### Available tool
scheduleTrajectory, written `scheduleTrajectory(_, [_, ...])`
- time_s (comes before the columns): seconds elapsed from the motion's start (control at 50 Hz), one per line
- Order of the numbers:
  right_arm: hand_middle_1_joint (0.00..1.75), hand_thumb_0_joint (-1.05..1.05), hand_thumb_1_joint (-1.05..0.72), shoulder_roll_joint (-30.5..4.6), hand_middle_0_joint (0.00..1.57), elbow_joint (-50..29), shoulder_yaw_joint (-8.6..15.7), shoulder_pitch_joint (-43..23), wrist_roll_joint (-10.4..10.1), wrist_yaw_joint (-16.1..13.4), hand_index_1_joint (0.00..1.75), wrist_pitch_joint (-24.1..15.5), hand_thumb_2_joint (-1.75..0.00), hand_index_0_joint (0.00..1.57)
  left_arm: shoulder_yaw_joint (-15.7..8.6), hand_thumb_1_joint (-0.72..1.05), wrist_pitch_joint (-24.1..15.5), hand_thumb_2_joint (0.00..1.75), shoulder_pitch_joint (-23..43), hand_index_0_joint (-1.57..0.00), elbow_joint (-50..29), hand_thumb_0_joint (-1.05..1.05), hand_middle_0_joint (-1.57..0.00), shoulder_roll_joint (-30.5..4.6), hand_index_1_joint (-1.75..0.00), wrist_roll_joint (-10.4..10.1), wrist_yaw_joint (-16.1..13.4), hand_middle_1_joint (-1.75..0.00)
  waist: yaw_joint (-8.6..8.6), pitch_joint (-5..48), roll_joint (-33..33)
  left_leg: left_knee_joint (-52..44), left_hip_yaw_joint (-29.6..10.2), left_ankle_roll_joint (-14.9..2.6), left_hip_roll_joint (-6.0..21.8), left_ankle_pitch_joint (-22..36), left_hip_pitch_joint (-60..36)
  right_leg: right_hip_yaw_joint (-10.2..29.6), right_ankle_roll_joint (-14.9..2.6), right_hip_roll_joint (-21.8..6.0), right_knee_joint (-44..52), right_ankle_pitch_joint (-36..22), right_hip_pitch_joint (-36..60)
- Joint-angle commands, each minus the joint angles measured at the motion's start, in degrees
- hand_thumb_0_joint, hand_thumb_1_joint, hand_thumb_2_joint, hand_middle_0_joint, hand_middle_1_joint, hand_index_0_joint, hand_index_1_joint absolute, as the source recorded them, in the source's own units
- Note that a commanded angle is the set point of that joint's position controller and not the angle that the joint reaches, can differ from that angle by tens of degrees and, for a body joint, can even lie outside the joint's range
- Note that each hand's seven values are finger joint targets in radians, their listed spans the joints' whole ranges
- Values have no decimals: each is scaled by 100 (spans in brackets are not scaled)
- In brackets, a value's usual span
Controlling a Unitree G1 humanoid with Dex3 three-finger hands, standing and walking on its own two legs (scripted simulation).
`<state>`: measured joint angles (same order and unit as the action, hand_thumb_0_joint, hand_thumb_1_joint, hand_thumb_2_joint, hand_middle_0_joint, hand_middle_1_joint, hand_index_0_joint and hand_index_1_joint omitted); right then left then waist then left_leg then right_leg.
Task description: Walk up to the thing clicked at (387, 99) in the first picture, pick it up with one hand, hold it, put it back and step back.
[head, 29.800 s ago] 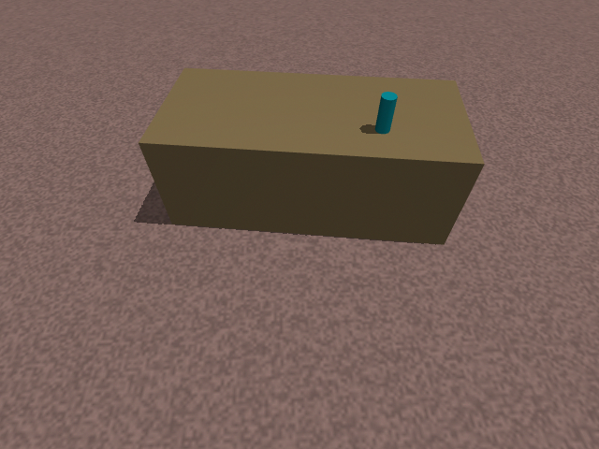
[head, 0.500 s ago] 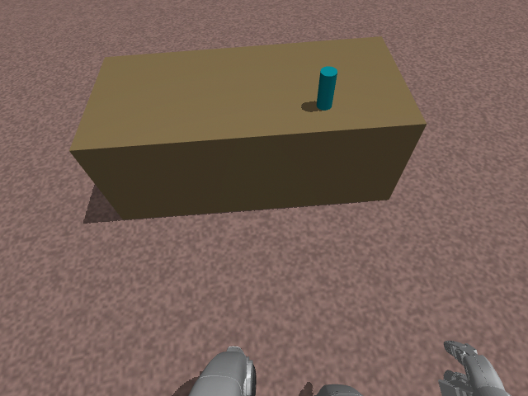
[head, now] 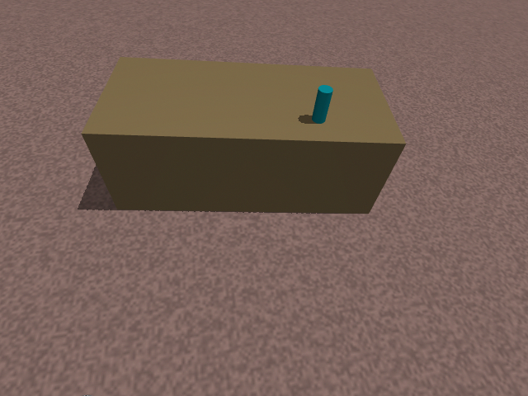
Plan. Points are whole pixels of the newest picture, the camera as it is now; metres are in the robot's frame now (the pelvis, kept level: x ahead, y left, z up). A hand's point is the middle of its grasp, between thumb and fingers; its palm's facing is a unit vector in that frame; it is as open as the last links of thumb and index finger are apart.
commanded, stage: step back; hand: right
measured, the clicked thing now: (322, 104) +1.13 -0.23 -0.25
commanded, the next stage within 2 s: stand in 1.14 s
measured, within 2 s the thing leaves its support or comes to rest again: neither
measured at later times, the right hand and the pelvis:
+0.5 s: hand out of the picture +0.11 -0.24 -0.14, palm faces -0.02 +0.93 -0.36, open 7.4 cm; pelvis +0.02 +0.00 +0.00, yaw -1 degrees
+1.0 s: hand out of the picture +0.14 -0.28 -0.14, palm faces +0.04 +0.93 -0.36, open 7.4 cm; pelvis +0.04 -0.02 +0.01, yaw -2 degrees
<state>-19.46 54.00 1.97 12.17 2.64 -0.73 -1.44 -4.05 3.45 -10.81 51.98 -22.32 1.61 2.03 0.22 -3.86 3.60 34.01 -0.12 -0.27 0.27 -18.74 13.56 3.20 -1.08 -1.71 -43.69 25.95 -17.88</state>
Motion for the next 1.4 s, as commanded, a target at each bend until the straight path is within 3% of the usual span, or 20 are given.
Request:
scheduleTrajectory(0.0, [30,0,-90,-1717,20,-440,465,-356,11,-5,30,-58,-90,20,-254,90,-370,90,110,-20,-222,0,-20,-866,-30,20,-91,-30,17,179,-1448,-1178,-989,-794,1005,-1095,367,-566,-76,243,1639,-285,640])
scheduleTrajectory(0.04, [30,0,-90,-1331,20,-520,357,-380,-86,9,30,-2,-90,20,-351,90,-514,90,-341,-20,32,0,-20,-1094,-30,109,-162,-30,246,512,-713,-4,-540,-443,616,-451,972,138,-242,4,2257,-752,1801])
scheduleTrajectory(0.06, [30,0,-90,-1006,20,-647,260,-379,-143,10,30,-12,-90,20,-462,90,-580,90,-600,-20,91,0,-20,-1463,-30,177,-201,-30,322,536,554,1309,-53,-122,9,-657,2034,1829,-561,-963,2699,-371,2355])
scheduleTrajectory(0.08, [30,0,-90,-1130,20,-707,297,-642,-90,-40,30,-11,-90,20,-523,90,-575,90,-394,-20,5,0,-20,-1823,-30,120,-211,-30,435,159,643,1772,-152,-36,-84,-1506,2362,2769,-1149,-1856,2996,639,1560])
scheduleTrajectory(0.1, [30,0,-90,-1422,20,-602,385,-562,-88,-36,30,-47,-90,20,-508,90,-568,90,-36,-20,-149,0,-20,-1840,-30,117,-197,-30,303,-169,451,1958,-440,-2,117,-1468,1937,2872,-1424,-2108,2993,668,800])
scheduleTrajectory(0.18, [30,0,-90,-1203,20,-437,353,-436,-112,60,30,-158,-90,20,-353,90,-660,90,21,-20,-101,0,-20,-1370,-30,60,-201,-30,185,-51,450,1095,-160,2,203,-756,1488,1206,-1040,-1364,2448,-1658,1015])
scheduleTrajectory(0.3, [30,0,-90,-1181,20,-54,451,134,-98,23,30,-177,-90,20,-77,90,-506,90,452,-20,-264,0,-20,-1056,-30,-65,-180,-30,-263,481,179,-860,47,-72,66,1224,-1093,94,-388,-632,1057,-2228,-327])
scheduleTrajectory(0.32, [30,0,-90,-1464,20,-23,510,273,-55,-20,30,-190,-90,20,-2,90,-494,90,350,-20,-309,0,-20,-820,-30,-104,-174,-30,-292,744,-558,-1137,-987,-303,846,1170,-1404,-60,-176,-244,488,-1569,-650])
scheduleTrajectory(0.34, [30,0,-90,-1765,20,-137,501,-39,-54,-32,30,-196,-90,20,10,90,-407,90,204,-20,-198,0,-20,-784,-30,-165,-213,-30,-133,709,-1083,-1758,-2272,-882,1766,-120,-688,-287,-58,131,84,29,-571])
scheduleTrajectory(0.36, [30,0,-90,-2014,20,-213,550,-407,-87,-4,30,-157,-90,20,-97,90,-356,90,-44,-20,-1,0,-20,-1161,-30,-143,-250,-30,-79,513,-1135,-2026,-2629,-1367,2133,-1109,110,-29,-48,-42,-449,739,-90])
scheduleTrajectory(0.4, [30,0,-90,-1754,20,-229,483,-722,-6,-6,30,-159,-90,20,-103,90,-350,90,-118,-20,98,0,-20,-1105,-30,-107,-212,-30,89,166,-896,-2026,-2059,-1167,1785,-1297,261,156,-122,-145,-465,612,-226])
scheduleTrajectory(0.48, [30,0,-90,-1655,20,-94,462,-749,-17,9,30,-185,-90,20,-126,90,-424,90,-284,-20,287,0,-20,-993,-30,-98,-207,-30,87,359,-1305,-1527,-1354,-890,1478,344,-6,-175,-57,-157,524,76,45])
scheduleTrajectory(0.54, [30,0,-90,-1394,20,-104,362,-946,-149,20,30,-86,-90,20,-148,90,-527,90,-322,-20,445,0,-20,-945,-30,-11,-264,-30,212,660,-979,-774,-622,-504,1100,1504,104,-361,-39,-7,1975,-1365,1009])
scheduleTrajectory(0.58, [30,0,-90,-1137,20,-154,252,-980,-242,12,30,-78,-90,20,-218,90,-569,90,-297,-20,455,0,-20,-1223,-30,27,-315,-30,210,859,-261,-117,-172,-182,686,1499,489,458,-225,-551,2087,-2040,1442])
scheduleTrajectory(0.62, [30,0,-90,-1000,20,70,219,-786,-228,20,30,-34,-90,20,-159,90,-566,90,551,-20,271,0,-20,-1436,-30,7,-273,-30,-151,547,200,-460,4,31,351,99,-18,987,-574,-1120,2184,-1334,371])
scheduleTrajectory(0.68, [30,0,-90,-1300,20,251,245,-999,-179,21,30,-124,-90,20,-49,90,-562,90,542,-20,307,0,-20,-1086,-30,-64,-265,-30,-26,670,-202,-629,-216,-208,737,2024,-507,103,-125,-525,1837,-2705,576])
scheduleTrajectory(0.74, [30,0,-90,-1189,20,341,193,-939,-214,-2,30,-106,-90,20,-106,90,-568,90,406,-20,443,0,-20,-1200,-30,-83,-301,-30,41,918,94,-337,82,-238,663,2863,-425,93,-116,-567,1723,-3935,1211])
scheduleTrajectory(1.1, [30,0,-90,-1104,20,568,124,-1290,-155,32,30,-32,-90,20,-45,90,-489,90,1004,-20,586,0,-20,-1107,-30,-29,-243,-30,-11,559,-299,-1257,-22,-67,717,1378,-470,234,-86,-544,2569,-2222,982])
scheduleTrajectory(1.24, [30,0,-90,-1240,20,686,108,-1234,-215,63,30,-114,-90,20,127,90,-559,90,902,-20,793,0,-20,-941,-30,-125,-213,-30,-28,869,-476,-1562,-231,-64,887,2364,-1134,117,38,-579,2691,-2699,1269])
scheduleTrajectory(1.38, [30,0,-90,-1208,20,788,107,-1100,-204,72,30,-78,-90,20,155,90,-557,90,896,-20,884,0,-20,-975,-30,-111,-227,-30,-86,597,-332,-1793,-214,-30,837,1740,-1012,119,68,-581,2879,-2127,1117])
